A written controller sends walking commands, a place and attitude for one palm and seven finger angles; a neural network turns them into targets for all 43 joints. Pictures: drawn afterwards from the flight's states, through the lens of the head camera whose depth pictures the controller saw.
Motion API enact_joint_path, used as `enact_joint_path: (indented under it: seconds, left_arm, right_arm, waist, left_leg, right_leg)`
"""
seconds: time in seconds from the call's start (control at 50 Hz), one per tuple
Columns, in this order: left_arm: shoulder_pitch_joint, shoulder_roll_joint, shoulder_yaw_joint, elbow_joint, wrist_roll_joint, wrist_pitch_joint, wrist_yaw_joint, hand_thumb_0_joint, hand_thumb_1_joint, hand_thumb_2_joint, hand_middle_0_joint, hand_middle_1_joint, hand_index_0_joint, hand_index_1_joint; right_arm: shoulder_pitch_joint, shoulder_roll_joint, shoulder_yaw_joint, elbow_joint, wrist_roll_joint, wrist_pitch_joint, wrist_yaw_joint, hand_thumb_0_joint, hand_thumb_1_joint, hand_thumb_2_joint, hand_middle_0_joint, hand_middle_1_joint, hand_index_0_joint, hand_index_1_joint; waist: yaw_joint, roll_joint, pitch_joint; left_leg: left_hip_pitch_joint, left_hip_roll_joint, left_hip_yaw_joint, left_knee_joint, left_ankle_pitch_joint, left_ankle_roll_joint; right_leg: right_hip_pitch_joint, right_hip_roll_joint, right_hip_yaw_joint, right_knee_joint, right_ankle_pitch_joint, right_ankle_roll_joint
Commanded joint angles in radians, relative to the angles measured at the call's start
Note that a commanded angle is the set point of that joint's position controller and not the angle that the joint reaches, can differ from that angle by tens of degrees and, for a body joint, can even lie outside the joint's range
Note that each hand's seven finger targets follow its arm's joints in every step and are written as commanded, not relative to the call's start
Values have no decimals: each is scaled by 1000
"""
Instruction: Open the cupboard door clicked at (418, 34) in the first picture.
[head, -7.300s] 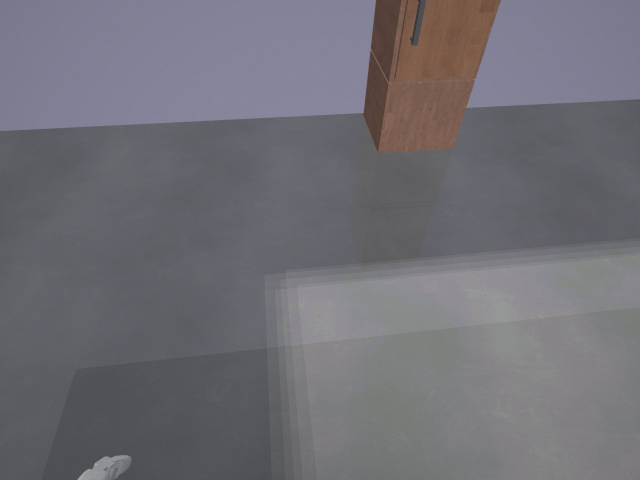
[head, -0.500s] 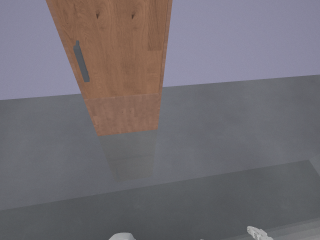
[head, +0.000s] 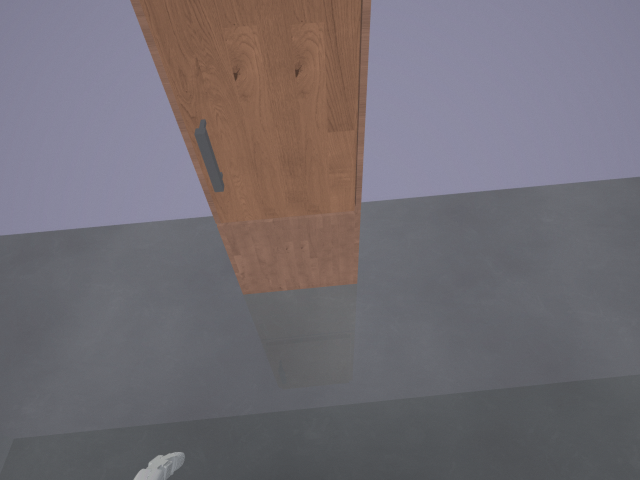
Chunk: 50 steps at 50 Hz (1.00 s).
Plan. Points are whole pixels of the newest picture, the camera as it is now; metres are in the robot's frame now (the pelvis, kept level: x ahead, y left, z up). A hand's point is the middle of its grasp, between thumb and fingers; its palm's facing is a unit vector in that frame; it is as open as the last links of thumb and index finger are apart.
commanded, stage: take the last steps up to it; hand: left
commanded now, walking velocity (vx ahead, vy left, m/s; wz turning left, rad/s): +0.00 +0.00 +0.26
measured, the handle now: (211, 156) +0.79 +0.29 -0.09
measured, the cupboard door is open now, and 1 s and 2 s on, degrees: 0 0 0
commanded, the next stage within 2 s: come to a stop and stand still in 1.02 s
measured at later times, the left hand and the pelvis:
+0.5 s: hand out of the picture -0.09 +0.22 -0.17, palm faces +0.22 -0.96 -0.17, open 7.3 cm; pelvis +0.03 +0.06 +0.00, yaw +7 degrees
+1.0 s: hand (186, 368) +0.32 +0.26 -0.17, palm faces +0.03 -0.98 -0.19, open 7.3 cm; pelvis +0.21 +0.07 -0.02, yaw +4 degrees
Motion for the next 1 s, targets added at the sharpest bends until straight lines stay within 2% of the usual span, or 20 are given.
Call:
enact_joint_path:
  seconds: [0.0, 0.06, 0.18, 0.28, 0.34, 0.4, 0.42, 0.44, 0.46, 0.48, 0.52, 0.58, 0.62, 0.76, 0.84, 0.88, 0.92, 0.94, 0.96, 0.98]
  left_arm:
    - [84, 211, 58, -41, 3, -22, 20, 0, 900, 900, -200, -300, -200, -300]
    - [46, 153, 40, -41, -2, -26, 9, 0, 900, 900, -200, -300, -200, -300]
    - [201, 132, 41, 36, 7, -55, 2, 0, 900, 900, -200, -300, -200, -300]
    - [288, 145, 44, 99, 20, -65, -6, 0, 900, 900, -200, -300, -200, -300]
    - [292, 162, 47, 127, 21, -60, -11, 0, 900, 900, -200, -300, -200, -300]
    - [245, 146, 46, 142, 7, -51, -14, 0, 900, 900, -200, -300, -200, -300]
    - [236, 112, 37, 138, 2, -47, -17, 0, 900, 900, -200, -300, -200, -300]
    - [232, 48, 23, 119, -2, -43, -23, 0, 900, 900, -200, -300, -200, -300]
    - [165, 38, 16, 81, 6, -44, -22, 0, 900, 900, -200, -300, -200, -300]
    - [128, 59, 23, 69, 11, -40, -22, 0, 900, 900, -200, -300, -200, -300]
    - [120, 53, 29, 106, 16, -34, -30, 0, 900, 900, -200, -300, -200, -300]
    - [192, 27, 31, 146, 14, -35, -43, 0, 900, 900, -200, -300, -200, -300]
    - [206, 26, 31, 148, 12, -25, -41, 0, 900, 900, -200, -300, -200, -300]
    - [22, 25, 33, 70, 8, -19, -47, 0, 900, 900, -200, -300, -200, -300]
    - [-83, 12, 26, 29, 2, -32, -50, 0, 900, 900, -200, -300, -200, -300]
    - [-37, 22, 27, 41, 3, -38, -43, 0, 900, 900, -200, -300, -200, -300]
    - [141, 46, 37, 93, 6, -51, -37, 0, 900, 900, -200, -300, -200, -300]
    - [251, 78, 49, 132, 11, -63, -34, 0, 900, 900, -200, -300, -200, -300]
    - [377, 167, 70, 164, 18, -77, -23, 0, 900, 900, -200, -300, -200, -300]
    - [402, 234, 83, 170, 1, -79, -16, 0, 900, 900, -200, -300, -200, -300]
  right_arm:
    - [-15, -101, -41, -82, -2, 11, -3, 0, -900, -900, 200, 300, 200, 300]
    - [33, -89, -42, -27, -9, 20, 12, 0, -900, -900, 200, 300, 200, 300]
    - [-30, -80, -37, -29, -19, -5, 29, 0, -900, -900, 200, 300, 200, 300]
    - [-91, -44, -20, -39, -11, -29, 33, 0, -900, -900, 200, 300, 200, 300]
    - [-70, -23, -9, -32, -5, -42, 32, 0, -900, -900, 200, 300, 200, 300]
    - [71, -30, -5, 21, -3, -65, 21, 0, -900, -900, 200, 300, 200, 300]
    - [151, -78, -14, 50, 0, -75, 10, 0, -900, -900, 200, 300, 200, 300]
    - [232, -163, -36, 71, -9, -79, 1, 0, -900, -900, 200, 300, 200, 300]
    - [308, -219, -46, 81, -13, -73, -6, 0, -900, -900, 200, 300, 200, 300]
    - [266, -218, -43, 73, -12, -66, -7, 0, -900, -900, 200, 300, 200, 300]
    - [180, -114, -14, 66, -10, -79, -18, 0, -900, -900, 200, 300, 200, 300]
    - [159, -57, -2, 61, -3, -107, -24, 0, -900, -900, 200, 300, 200, 300]
    - [170, -63, 2, 66, 2, -116, -27, 0, -900, -900, 200, 300, 200, 300]
    - [260, -44, 6, 114, -4, -124, -38, 0, -900, -900, 200, 300, 200, 300]
    - [302, -54, 1, 142, -14, -119, -41, 0, -900, -900, 200, 300, 200, 300]
    - [303, -67, -2, 152, -13, -113, -41, 0, -900, -900, 200, 300, 200, 300]
    - [269, -88, -7, 144, -5, -110, -41, 0, -900, -900, 200, 300, 200, 300]
    - [259, -85, -8, 139, 3, -109, -37, 0, -900, -900, 200, 300, 200, 300]
    - [277, -45, -5, 128, 16, -110, -26, 0, -900, -900, 200, 300, 200, 300]
    - [337, 2, -1, 109, 24, -108, -29, 0, -900, -900, 200, 300, 200, 300]
  waist:
    - [38, -258, -83]
    - [16, -194, -19]
    - [72, -207, 20]
    - [103, -207, 11]
    - [93, -228, 1]
    - [15, -153, -33]
    - [-23, -17, -64]
    - [-56, 220, -69]
    - [-89, 253, -29]
    - [-71, 171, 26]
    - [-33, 133, 133]
    - [17, 30, 90]
    - [35, 45, 66]
    - [11, 69, 112]
    - [-19, 56, 119]
    - [5, 64, 77]
    - [85, 60, -27]
    - [134, 38, -86]
    - [178, -124, -206]
    - [129, -263, -298]
  left_leg:
    - [-183, 42, -46, 453, -219, -32]
    - [-214, 66, -2, 578, -49, -47]
    - [-284, 125, 48, 453, 20, -61]
    - [-219, 131, 110, 189, -62, -49]
    - [-102, 107, 150, 58, -73, -30]
    - [201, 75, 209, -182, 63, -25]
    - [357, 129, 141, -227, 31, -17]
    - [441, 344, -159, -323, -122, 55]
    - [409, 473, -321, -428, -178, 138]
    - [318, 496, -312, -452, -272, 162]
    - [198, 419, -199, -475, -143, 134]
    - [217, 339, -30, -449, 212, 116]
    - [240, 317, 33, -435, 355, 113]
    - [331, 326, 67, -400, 584, 134]
    - [360, 328, 91, -347, 735, 135]
    - [358, 326, 107, -256, 956, 122]
    - [335, 300, 140, -67, 1034, 90]
    - [212, 261, 160, 96, 919, 62]
    - [2, 168, 195, 386, 531, 27]
    - [-163, 42, 154, 735, -254, -4]
  right_leg:
    - [60, -382, 270, -274, 386, -167]
    - [26, -263, 155, -315, 104, -104]
    - [115, -283, 185, -402, -152, -100]
    - [165, -298, 177, -399, -109, -135]
    - [116, -286, 137, -375, -80, -134]
    - [-46, -209, 38, -254, -125, -80]
    - [-154, -162, -13, -124, -135, -43]
    - [-335, -61, -105, 119, -195, 6]
    - [-430, -27, -84, 316, -284, 8]
    - [-439, -68, -23, 415, -262, -11]
    - [-449, -107, 24, 526, -112, -9]
    - [-394, -102, 12, 550, 36, 9]
    - [-404, -92, 11, 564, 80, 21]
    - [-507, -89, -11, 406, 139, 13]
    - [-408, -51, -49, 182, 102, -28]
    - [-275, 5, -90, 116, 61, -55]
    - [-48, 51, -113, 26, 130, -77]
    - [166, 37, -94, -34, 230, -90]
    - [408, -175, 148, -39, 434, -175]
    - [489, -437, 504, -139, 667, -303]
